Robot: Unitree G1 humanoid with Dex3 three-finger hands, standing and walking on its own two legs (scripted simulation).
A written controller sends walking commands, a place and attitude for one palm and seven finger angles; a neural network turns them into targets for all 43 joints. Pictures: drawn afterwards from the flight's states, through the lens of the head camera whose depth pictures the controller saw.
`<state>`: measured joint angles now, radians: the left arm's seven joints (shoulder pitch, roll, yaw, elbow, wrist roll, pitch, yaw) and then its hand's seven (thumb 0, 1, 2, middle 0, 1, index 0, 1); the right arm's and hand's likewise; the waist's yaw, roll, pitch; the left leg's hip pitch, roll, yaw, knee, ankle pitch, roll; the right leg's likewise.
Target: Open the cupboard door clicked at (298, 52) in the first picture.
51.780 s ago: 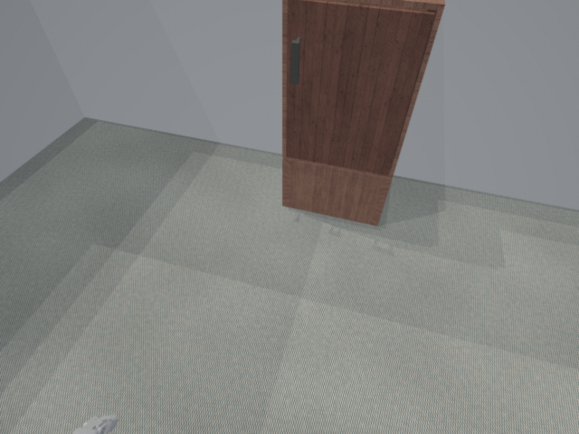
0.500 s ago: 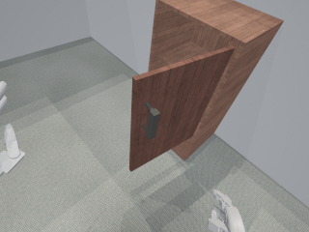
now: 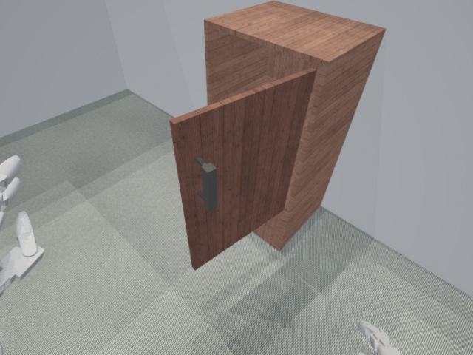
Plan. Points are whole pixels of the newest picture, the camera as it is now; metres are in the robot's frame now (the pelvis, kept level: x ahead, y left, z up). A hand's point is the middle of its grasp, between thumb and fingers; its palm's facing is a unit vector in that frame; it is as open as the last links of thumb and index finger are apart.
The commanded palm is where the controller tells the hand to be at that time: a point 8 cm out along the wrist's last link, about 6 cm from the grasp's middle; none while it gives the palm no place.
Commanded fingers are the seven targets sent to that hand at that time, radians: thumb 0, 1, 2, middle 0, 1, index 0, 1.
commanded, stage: stop stepping back and stand still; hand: left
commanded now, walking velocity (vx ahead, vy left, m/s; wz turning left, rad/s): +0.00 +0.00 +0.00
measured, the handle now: (204, 183) +0.50 +0.09 -0.01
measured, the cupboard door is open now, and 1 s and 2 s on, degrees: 81 81 81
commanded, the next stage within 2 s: let the arm hang, fingers relaxed in 0.06 s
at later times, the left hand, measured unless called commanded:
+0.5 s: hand out of the picture +0.01 +0.17 -0.17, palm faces +0.12 -0.98 -0.18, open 6.8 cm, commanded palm none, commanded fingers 0.00 0.90 0.90 -0.20 -0.30 -0.20 -0.30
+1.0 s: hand out of the picture -0.09 +0.16 -0.16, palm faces +0.11 -0.98 -0.18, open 7.3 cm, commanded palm none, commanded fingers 0.00 0.90 0.90 -0.20 -0.30 -0.20 -0.30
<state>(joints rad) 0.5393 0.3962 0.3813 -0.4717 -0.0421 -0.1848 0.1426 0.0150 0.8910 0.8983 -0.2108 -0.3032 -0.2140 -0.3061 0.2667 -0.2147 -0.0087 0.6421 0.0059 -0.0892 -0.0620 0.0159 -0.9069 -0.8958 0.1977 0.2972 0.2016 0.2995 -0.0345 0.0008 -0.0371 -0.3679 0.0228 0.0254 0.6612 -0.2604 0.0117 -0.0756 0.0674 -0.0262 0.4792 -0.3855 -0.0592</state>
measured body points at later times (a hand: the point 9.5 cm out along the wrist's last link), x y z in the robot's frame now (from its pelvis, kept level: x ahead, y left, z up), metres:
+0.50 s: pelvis -0.04 -0.01 -0.01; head -0.03 +0.00 +0.44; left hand +0.01 +0.22 -0.15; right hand +0.02 -0.24 -0.15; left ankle +0.01 +0.10 -0.72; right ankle -0.03 -0.11 -0.73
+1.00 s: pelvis -0.05 +0.00 +0.01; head -0.05 -0.01 +0.46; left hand -0.09 +0.21 -0.15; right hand -0.04 -0.21 -0.16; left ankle +0.00 +0.10 -0.73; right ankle -0.03 -0.11 -0.73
